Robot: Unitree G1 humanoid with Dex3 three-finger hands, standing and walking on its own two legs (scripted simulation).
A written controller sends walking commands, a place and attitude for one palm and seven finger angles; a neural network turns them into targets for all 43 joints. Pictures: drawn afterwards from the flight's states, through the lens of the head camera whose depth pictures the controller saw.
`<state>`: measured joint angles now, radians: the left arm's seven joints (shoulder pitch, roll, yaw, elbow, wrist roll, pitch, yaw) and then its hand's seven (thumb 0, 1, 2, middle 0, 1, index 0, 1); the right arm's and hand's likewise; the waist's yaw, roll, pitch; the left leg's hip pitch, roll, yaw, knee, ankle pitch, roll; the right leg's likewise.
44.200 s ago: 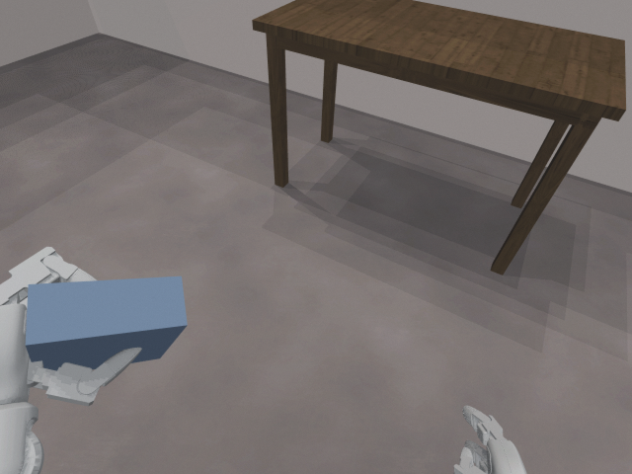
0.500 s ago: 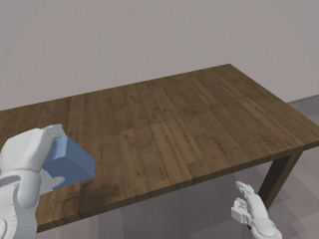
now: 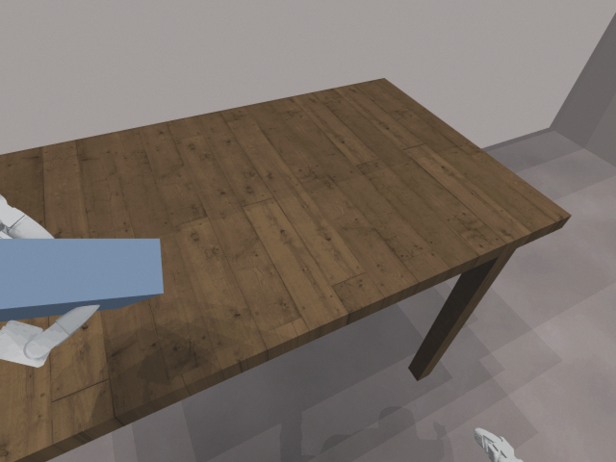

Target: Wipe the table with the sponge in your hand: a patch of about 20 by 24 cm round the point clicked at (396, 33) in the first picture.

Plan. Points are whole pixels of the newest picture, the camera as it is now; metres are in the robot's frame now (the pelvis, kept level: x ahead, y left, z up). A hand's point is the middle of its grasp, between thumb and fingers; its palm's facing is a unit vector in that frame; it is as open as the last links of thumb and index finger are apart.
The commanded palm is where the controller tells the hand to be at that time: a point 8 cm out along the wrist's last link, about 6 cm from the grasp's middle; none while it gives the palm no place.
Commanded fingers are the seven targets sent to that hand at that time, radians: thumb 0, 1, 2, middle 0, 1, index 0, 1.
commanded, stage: step back with the hand held close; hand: left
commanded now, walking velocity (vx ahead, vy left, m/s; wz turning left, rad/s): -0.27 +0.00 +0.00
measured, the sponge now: (92, 280) +0.24 +0.21 +0.19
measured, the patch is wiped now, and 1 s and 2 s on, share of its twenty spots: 1.00 1.00 1.00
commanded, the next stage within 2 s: stop stepping back and stand still in 1.28 s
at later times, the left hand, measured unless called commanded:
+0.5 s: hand out of the picture +0.17 +0.24 +0.23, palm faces +0.48 -0.80 -0.37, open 9.0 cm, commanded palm +0.11 +0.28 +0.24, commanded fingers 0.00 0.10 1.30 -1.20 -1.60 -1.20 -1.60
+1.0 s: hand out of the picture +0.12 +0.24 +0.24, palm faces +0.53 -0.78 -0.33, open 9.0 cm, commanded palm +0.07 +0.27 +0.24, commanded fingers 0.00 0.10 1.30 -1.20 -1.60 -1.20 -1.60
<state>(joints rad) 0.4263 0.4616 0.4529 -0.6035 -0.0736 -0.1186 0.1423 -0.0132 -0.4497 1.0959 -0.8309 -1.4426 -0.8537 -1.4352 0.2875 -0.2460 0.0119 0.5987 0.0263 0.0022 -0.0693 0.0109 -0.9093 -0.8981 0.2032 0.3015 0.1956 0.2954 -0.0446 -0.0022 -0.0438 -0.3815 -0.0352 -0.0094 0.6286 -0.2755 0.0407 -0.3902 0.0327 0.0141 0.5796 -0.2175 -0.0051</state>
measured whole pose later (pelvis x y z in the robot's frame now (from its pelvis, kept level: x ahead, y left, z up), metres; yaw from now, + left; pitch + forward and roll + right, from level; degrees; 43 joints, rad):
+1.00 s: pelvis -0.09 -0.01 -0.02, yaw +0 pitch +1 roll -2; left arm 0.34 0.44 0.50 -0.65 -0.05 -0.18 0.18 -0.01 -0.45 1.09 -0.84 -1.44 -0.86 -1.43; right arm 0.23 -0.17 0.01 0.62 0.00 -0.10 -0.04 0.01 -0.91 -0.90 0.20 0.30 0.20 0.30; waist 0.00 -0.01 -0.01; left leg -0.54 0.08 0.07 0.69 -0.17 0.03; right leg -0.51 0.04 0.02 1.03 -0.47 0.02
